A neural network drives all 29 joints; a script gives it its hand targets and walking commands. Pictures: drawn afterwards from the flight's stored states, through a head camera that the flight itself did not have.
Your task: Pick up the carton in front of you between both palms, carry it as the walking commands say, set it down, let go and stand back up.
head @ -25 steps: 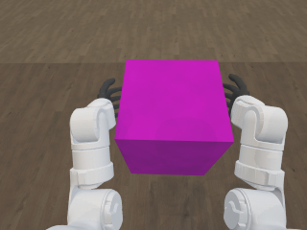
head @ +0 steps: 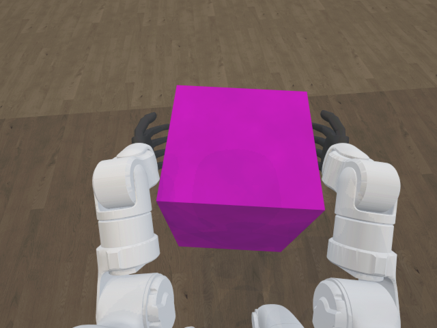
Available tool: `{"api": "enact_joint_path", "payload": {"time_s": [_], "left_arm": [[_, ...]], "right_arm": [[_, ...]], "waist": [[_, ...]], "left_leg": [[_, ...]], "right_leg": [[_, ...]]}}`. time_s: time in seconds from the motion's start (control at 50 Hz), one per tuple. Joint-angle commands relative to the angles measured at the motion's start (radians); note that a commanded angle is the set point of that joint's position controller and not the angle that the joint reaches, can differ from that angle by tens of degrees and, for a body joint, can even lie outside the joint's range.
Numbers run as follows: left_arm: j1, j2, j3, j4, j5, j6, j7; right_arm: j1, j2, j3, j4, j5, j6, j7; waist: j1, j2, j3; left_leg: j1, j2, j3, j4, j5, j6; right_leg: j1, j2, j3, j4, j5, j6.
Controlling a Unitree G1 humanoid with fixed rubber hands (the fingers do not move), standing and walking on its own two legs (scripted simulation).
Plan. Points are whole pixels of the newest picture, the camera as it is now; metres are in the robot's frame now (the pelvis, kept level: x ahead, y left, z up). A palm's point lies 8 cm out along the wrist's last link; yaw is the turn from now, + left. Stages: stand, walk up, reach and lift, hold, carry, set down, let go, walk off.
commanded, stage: carry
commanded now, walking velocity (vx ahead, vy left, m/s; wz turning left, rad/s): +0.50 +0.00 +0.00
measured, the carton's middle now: (234, 178) +0.36 -0.02 +0.06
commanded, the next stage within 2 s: none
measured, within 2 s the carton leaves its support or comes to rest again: neither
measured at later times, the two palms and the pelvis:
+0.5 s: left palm (150, 44) +0.62 +0.14 +0.17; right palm (291, 30) +0.65 -0.16 +0.17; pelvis +0.28 -0.04 +0.02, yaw +1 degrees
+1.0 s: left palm out of the picture +0.93 +0.13 +0.20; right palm out of the picture +0.92 -0.17 +0.21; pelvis +0.57 +0.00 +0.05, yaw +0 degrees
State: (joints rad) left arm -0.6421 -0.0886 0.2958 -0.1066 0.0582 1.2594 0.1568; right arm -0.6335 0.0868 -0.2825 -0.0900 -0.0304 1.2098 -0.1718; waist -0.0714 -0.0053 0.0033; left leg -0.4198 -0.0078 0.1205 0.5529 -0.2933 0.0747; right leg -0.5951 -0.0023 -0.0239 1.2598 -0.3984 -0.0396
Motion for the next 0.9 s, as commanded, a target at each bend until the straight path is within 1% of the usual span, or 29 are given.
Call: {"api": "enact_joint_path", "payload": {"time_s": [0.0, 0.02, 0.06, 0.1, 0.16, 0.18, 0.2, 0.22, 0.24, 0.26, 0.28, 0.3, 0.32, 0.34, 0.38, 0.44, 0.48, 0.58, 0.6, 0.62, 0.64, 0.66, 0.68, 0.7, 0.72, 0.74, 0.76, 0.8, 0.88], "left_arm": [[-0.654, -0.816, -0.644, -0.092, -0.24, -0.051, -0.073], [-0.645, -0.798, -0.646, -0.104, -0.236, -0.052, -0.07], [-0.641, -0.761, -0.65, -0.13, -0.236, -0.045, -0.066], [-0.632, -0.728, -0.652, -0.125, -0.239, -0.032, -0.065], [-0.624, -0.696, -0.642, -0.09, -0.246, -0.01, -0.07], [-0.628, -0.693, -0.637, -0.073, -0.252, -0.003, -0.072], [-0.625, -0.693, -0.631, -0.049, -0.259, 0.002, -0.075], [-0.619, -0.69, -0.62, -0.023, -0.263, 0.006, -0.076], [-0.596, -0.684, -0.604, 0.005, -0.256, 0.009, -0.076], [-0.625, -0.68, -0.602, 0.022, -0.254, 0.006, -0.072], [-0.636, -0.722, -0.604, 0.023, -0.272, 0.01, -0.077], [-0.68, -0.768, -0.626, -0.001, -0.304, 0.006, -0.088], [-0.738, -0.817, -0.649, -0.033, -0.336, -0.002, -0.098], [-0.796, -0.861, -0.677, -0.074, -0.371, -0.011, -0.106], [-0.861, -0.903, -0.706, -0.12, -0.414, -0.03, -0.114], [-0.85, -0.884, -0.719, -0.148, -0.428, -0.039, -0.115], [-0.818, -0.848, -0.714, -0.148, -0.423, -0.035, -0.111], [-0.709, -0.795, -0.68, -0.062, -0.374, -0.014, -0.107], [-0.697, -0.793, -0.673, -0.045, -0.362, -0.011, -0.107], [-0.693, -0.792, -0.667, -0.034, -0.353, -0.01, -0.108], [-0.691, -0.791, -0.662, -0.026, -0.345, -0.008, -0.107], [-0.694, -0.785, -0.655, -0.023, -0.331, -0.007, -0.107], [-0.68, -0.797, -0.643, -0.025, -0.324, -0.001, -0.108], [-0.714, -0.799, -0.637, -0.024, -0.313, -0.003, -0.105], [-0.744, -0.821, -0.635, -0.029, -0.309, -0.01, -0.101], [-0.738, -0.835, -0.629, -0.043, -0.302, -0.017, -0.097], [-0.735, -0.848, -0.629, -0.054, -0.29, -0.024, -0.092], [-0.71, -0.851, -0.628, -0.067, -0.268, -0.038, -0.083], [-0.66, -0.79, -0.644, -0.106, -0.242, -0.047, -0.068]], "right_arm": [[-0.754, 0.915, 0.739, -0.147, 0.407, -0.007, 0.149], [-0.739, 0.896, 0.737, -0.151, 0.406, -0.005, 0.148], [-0.716, 0.857, 0.732, -0.153, 0.399, 0.003, 0.144], [-0.679, 0.819, 0.714, -0.125, 0.378, 0.015, 0.139], [-0.635, 0.78, 0.675, -0.061, 0.338, 0.036, 0.131], [-0.626, 0.768, 0.66, -0.039, 0.324, 0.043, 0.128], [-0.619, 0.758, 0.645, -0.018, 0.314, 0.05, 0.124], [-0.603, 0.752, 0.632, 0.004, 0.303, 0.057, 0.119], [-0.622, 0.743, 0.618, 0.014, 0.298, 0.064, 0.115], [-0.631, 0.758, 0.603, 0.023, 0.291, 0.073, 0.116], [-0.656, 0.771, 0.598, 0.033, 0.277, 0.074, 0.114], [-0.663, 0.788, 0.586, 0.035, 0.268, 0.071, 0.112], [-0.68, 0.814, 0.579, 0.035, 0.26, 0.065, 0.111], [-0.681, 0.831, 0.573, 0.032, 0.251, 0.059, 0.109], [-0.683, 0.849, 0.573, 0.02, 0.228, 0.045, 0.102], [-0.66, 0.824, 0.584, -0.011, 0.206, 0.03, 0.085], [-0.645, 0.789, 0.591, -0.029, 0.201, 0.032, 0.077], [-0.6, 0.755, 0.597, 0.007, 0.206, 0.053, 0.088], [-0.6, 0.759, 0.597, 0.02, 0.211, 0.056, 0.093], [-0.609, 0.767, 0.598, 0.026, 0.219, 0.057, 0.098], [-0.602, 0.776, 0.596, 0.042, 0.227, 0.057, 0.102], [-0.583, 0.782, 0.588, 0.064, 0.233, 0.055, 0.106], [-0.59, 0.771, 0.587, 0.064, 0.231, 0.048, 0.107], [-0.604, 0.796, 0.59, 0.068, 0.235, 0.042, 0.109], [-0.641, 0.823, 0.612, 0.023, 0.268, 0.039, 0.116], [-0.689, 0.872, 0.646, -0.015, 0.306, 0.031, 0.125], [-0.734, 0.905, 0.675, -0.058, 0.34, 0.021, 0.134], [-0.785, 0.941, 0.716, -0.117, 0.39, 0.002, 0.144], [-0.743, 0.881, 0.73, -0.153, 0.403, -0.002, 0.144]], "waist": [[0.02, 0.107, -0.519], [0.015, 0.108, -0.508], [0.006, 0.108, -0.482], [0.002, 0.125, -0.455], [0.016, 0.157, -0.412], [0.032, 0.159, -0.411], [0.068, 0.132, -0.436], [0.103, 0.078, -0.497], [0.147, -0.054, -0.558], [0.138, -0.308, -0.569], [0.149, -0.251, -0.532], [0.166, -0.157, -0.507], [0.16, -0.047, -0.488], [0.147, -0.022, -0.478], [0.126, -0.059, -0.482], [0.128, -0.089, -0.467], [0.138, -0.085, -0.453], [0.141, -0.135, -0.392], [0.127, -0.143, -0.39], [0.094, -0.147, -0.409], [0.041, -0.122, -0.465], [0.001, -0.047, -0.559], [-0.018, 0.209, -0.657], [-0.026, 0.328, -0.621], [-0.012, 0.228, -0.585], [-0.019, 0.118, -0.558], [-0.006, 0.059, -0.531], [0.026, 0.084, -0.524], [0.015, 0.114, -0.5]], "left_leg": [[0.545, 0.276, -0.379, -0.175, 0.272, 0.164], [0.546, 0.277, -0.357, -0.187, 0.275, 0.173], [0.52, 0.263, -0.295, -0.201, 0.286, 0.166], [0.487, 0.244, -0.236, -0.203, 0.319, 0.141], [0.452, 0.218, -0.159, -0.171, 0.39, 0.095], [0.427, 0.21, -0.131, -0.12, 0.462, 0.075], [0.379, 0.19, -0.071, -0.003, 0.541, 0.047], [0.272, 0.16, -0.021, 0.156, 0.559, 0.007], [0.082, 0.105, 0.009, 0.403, 0.316, -0.045], [-0.247, -0.047, -0.02, 0.631, -0.134, -0.071], [-0.389, -0.033, -0.118, 0.803, -0.227, -0.043], [-0.442, -0.003, -0.145, 0.868, -0.211, -0.026], [-0.45, 0.027, -0.152, 0.854, -0.172, -0.022], [-0.438, 0.05, -0.155, 0.799, -0.14, -0.023], [-0.4, 0.061, -0.142, 0.73, -0.102, -0.031], [-0.432, 0.071, -0.11, 0.616, -0.059, -0.049], [-0.415, 0.08, -0.093, 0.482, -0.025, -0.058], [-0.233, 0.025, 0.018, 0.161, 0.084, -0.035], [-0.161, -0.001, 0.046, 0.102, 0.08, -0.024], [-0.048, -0.04, 0.081, 0.047, 0.082, -0.013], [0.156, -0.074, 0.121, -0.03, 0.108, -0.003], [0.421, 0.001, 0.001, -0.025, 0.059, 0.017], [0.639, 0.292, -0.535, -0.094, -0.044, 0.157], [0.72, 0.354, -0.781, -0.203, 0.13, 0.235], [0.716, 0.354, -0.705, -0.145, 0.212, 0.241], [0.664, 0.334, -0.614, -0.107, 0.316, 0.225], [0.609, 0.311, -0.537, -0.107, 0.334, 0.189], [0.542, 0.282, -0.444, -0.149, 0.24, 0.147], [0.518, 0.273, -0.344, -0.194, 0.234, 0.172]], "right_leg": [[-0.18, -0.04, 0.017, -0.093, 0.022, 0.005], [-0.191, -0.044, 0.005, -0.153, 0.03, 0.012], [-0.159, -0.048, -0.014, -0.297, 0.066, 0.02], [-0.093, -0.037, -0.043, -0.432, 0.135, 0.018], [0.026, 0.007, -0.121, -0.601, 0.163, 0.005], [0.108, 0.037, -0.149, -0.655, 0.167, -0.005], [0.262, 0.075, -0.196, -0.735, 0.203, -0.016], [0.486, 0.053, -0.163, -0.748, 0.189, -0.038], [0.673, -0.148, 0.171, -0.814, -0.005, -0.095], [0.851, -0.341, 0.637, -0.905, 0.109, -0.222], [0.866, -0.347, 0.659, -0.88, 0.203, -0.271], [0.842, -0.33, 0.57, -0.831, 0.342, -0.269], [0.798, -0.314, 0.485, -0.813, 0.421, -0.247], [0.752, -0.296, 0.426, -0.824, 0.399, -0.213], [0.699, -0.276, 0.361, -0.865, 0.308, -0.185], [0.697, -0.262, 0.286, -0.897, 0.318, -0.205], [0.691, -0.248, 0.222, -0.905, 0.363, -0.204], [0.642, -0.195, 0.069, -0.877, 0.579, -0.137], [0.626, -0.185, 0.037, -0.84, 0.666, -0.117], [0.606, -0.178, 0.0, -0.759, 0.78, -0.094], [0.55, -0.155, -0.063, -0.614, 0.841, -0.06], [0.404, -0.13, -0.09, -0.423, 0.663, -0.013], [0.123, -0.019, -0.082, -0.128, 0.35, 0.038], [-0.116, 0.097, -0.01, 0.062, -0.086, 0.042], [-0.202, 0.038, 0.052, 0.171, -0.087, 0.012], [-0.23, 0.007, 0.051, 0.19, -0.06, 0.003], [-0.233, -0.025, 0.059, 0.132, -0.02, -0.004], [-0.185, -0.046, 0.055, 0.026, 0.012, -0.006], [-0.191, -0.05, 0.002, -0.178, 0.039, 0.017]]}}
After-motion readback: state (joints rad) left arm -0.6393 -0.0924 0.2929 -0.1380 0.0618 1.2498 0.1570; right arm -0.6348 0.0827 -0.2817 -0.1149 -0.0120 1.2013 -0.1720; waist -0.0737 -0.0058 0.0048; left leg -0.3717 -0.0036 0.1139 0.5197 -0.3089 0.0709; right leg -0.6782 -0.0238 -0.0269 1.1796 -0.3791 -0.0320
